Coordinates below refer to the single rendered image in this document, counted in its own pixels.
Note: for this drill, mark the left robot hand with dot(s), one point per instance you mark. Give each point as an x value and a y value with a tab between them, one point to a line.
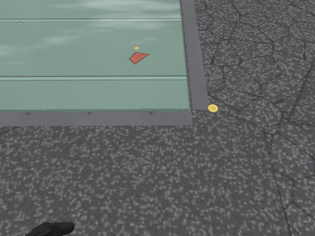
52	229

